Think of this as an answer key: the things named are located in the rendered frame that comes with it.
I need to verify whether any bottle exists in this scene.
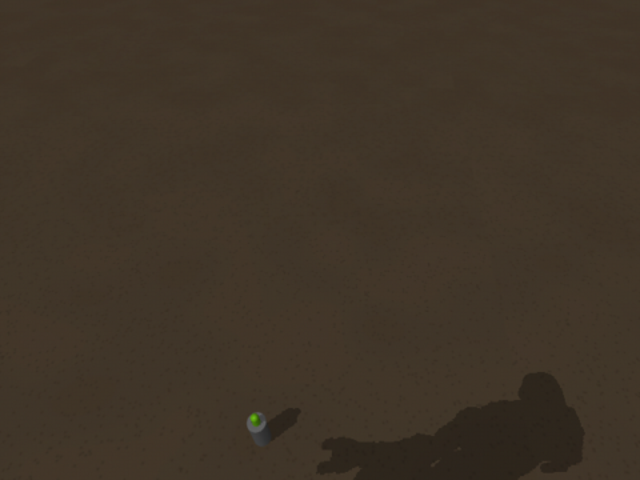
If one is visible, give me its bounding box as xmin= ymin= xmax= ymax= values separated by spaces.
xmin=247 ymin=412 xmax=271 ymax=447

